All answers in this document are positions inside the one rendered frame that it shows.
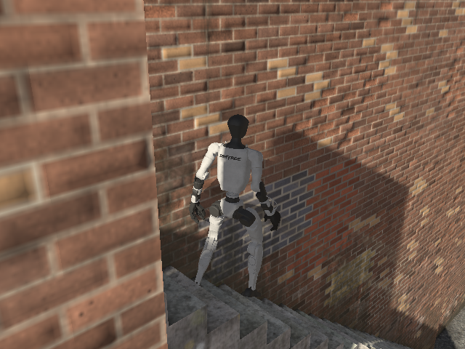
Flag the robot right forearm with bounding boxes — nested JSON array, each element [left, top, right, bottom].
[[256, 181, 275, 216]]

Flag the robot left forearm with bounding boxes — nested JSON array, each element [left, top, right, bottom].
[[191, 174, 204, 203]]

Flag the left robot upper arm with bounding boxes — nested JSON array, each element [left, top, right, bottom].
[[196, 143, 224, 180]]

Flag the robot right hand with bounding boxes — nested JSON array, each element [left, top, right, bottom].
[[264, 211, 281, 231]]

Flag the left robot shin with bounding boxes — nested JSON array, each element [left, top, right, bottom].
[[195, 238, 213, 285]]

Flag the right robot upper arm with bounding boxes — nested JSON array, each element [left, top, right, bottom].
[[248, 148, 263, 192]]

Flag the humanoid robot torso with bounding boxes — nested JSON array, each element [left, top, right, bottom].
[[217, 141, 251, 220]]

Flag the robot left hand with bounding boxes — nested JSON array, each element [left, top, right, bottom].
[[189, 202, 206, 223]]

